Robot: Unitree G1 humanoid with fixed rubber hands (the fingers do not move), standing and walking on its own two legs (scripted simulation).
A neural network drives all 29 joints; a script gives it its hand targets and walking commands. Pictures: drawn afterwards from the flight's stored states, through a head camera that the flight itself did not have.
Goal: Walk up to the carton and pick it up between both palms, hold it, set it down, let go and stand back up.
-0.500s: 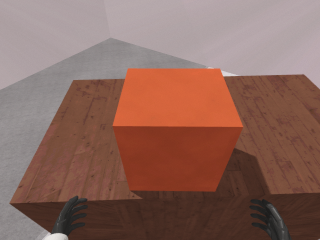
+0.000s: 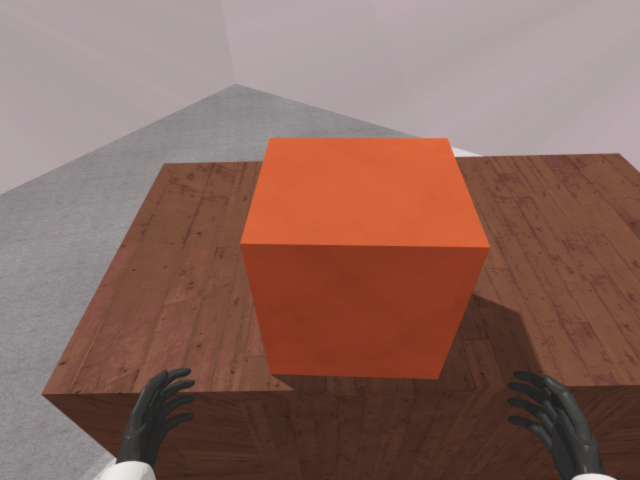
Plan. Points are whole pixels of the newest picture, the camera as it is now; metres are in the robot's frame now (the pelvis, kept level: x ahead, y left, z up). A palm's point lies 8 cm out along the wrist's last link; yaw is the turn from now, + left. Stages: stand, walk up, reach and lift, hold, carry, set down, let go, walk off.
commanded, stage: reach and lift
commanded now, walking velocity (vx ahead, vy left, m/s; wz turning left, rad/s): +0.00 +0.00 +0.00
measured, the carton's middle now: (355, 260) +0.41 +0.01 +0.06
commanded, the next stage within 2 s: none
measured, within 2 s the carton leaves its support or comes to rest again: neither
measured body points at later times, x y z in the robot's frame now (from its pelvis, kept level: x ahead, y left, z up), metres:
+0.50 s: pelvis +0.00 +0.00 +0.00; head -0.01 +0.00 +0.45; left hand +0.24 +0.25 +0.08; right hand +0.26 -0.22 +0.07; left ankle +0.01 +0.14 -0.75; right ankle -0.01 -0.13 -0.75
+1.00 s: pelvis +0.01 -0.01 +0.00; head +0.01 -0.01 +0.45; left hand +0.31 +0.24 +0.13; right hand +0.32 -0.23 +0.12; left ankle +0.01 +0.14 -0.75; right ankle -0.01 -0.13 -0.75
